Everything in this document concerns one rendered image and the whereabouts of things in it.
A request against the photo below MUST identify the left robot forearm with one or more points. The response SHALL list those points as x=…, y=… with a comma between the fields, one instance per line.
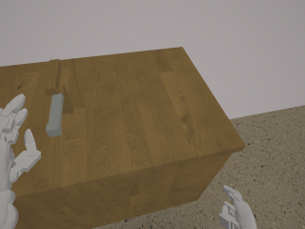
x=8, y=213

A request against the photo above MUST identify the right robot hand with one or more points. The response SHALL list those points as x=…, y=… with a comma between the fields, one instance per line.
x=238, y=216

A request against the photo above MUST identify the tap lever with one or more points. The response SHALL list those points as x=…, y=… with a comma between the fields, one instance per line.
x=54, y=128

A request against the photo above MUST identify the counter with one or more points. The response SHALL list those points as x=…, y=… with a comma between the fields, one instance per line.
x=141, y=132

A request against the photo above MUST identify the left robot hand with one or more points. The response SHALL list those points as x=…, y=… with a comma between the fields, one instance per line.
x=11, y=119

